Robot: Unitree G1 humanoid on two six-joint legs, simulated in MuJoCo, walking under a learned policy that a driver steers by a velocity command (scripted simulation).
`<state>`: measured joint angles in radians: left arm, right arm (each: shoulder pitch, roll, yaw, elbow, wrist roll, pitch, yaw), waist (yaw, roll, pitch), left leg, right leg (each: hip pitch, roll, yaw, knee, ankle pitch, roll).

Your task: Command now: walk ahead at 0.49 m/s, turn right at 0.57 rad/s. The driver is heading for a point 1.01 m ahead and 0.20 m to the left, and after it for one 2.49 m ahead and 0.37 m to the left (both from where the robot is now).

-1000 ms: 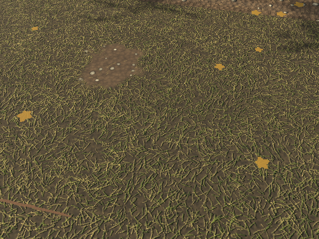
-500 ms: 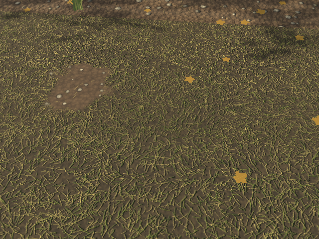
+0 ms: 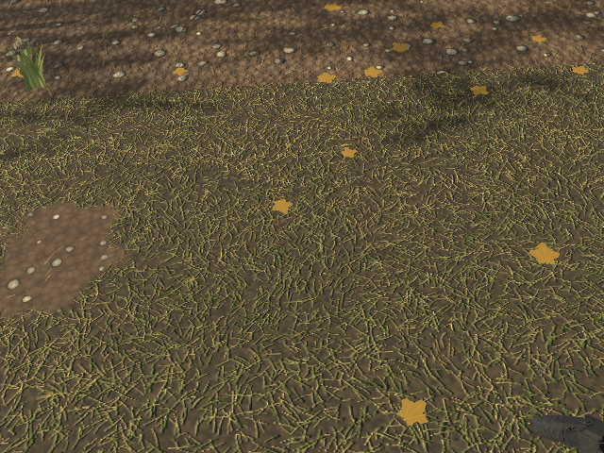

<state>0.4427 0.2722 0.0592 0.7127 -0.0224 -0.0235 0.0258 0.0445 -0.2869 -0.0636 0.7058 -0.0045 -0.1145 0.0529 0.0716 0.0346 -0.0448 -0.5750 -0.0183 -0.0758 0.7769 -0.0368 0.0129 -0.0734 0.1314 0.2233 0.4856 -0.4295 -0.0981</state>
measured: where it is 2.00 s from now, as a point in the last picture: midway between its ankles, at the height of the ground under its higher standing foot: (280, 295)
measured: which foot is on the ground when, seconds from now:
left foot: up 0.00-0.22, down 0.24-0.78, up 0.80-1.00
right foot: down 0.00-0.26, up 0.28-0.76, down 0.78-1.00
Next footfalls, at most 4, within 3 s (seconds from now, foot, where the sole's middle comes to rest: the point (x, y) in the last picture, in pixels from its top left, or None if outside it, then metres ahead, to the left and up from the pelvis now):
0.24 left None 0.37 0.20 -0.92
0.78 right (361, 432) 0.64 -0.02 -0.92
1.28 left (265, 373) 0.79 0.23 -0.92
1.76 right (314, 287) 1.19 0.13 -1.07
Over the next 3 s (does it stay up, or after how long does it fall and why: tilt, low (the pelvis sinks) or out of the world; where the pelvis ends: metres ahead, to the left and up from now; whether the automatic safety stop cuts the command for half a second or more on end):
stays up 1.23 0.18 -0.28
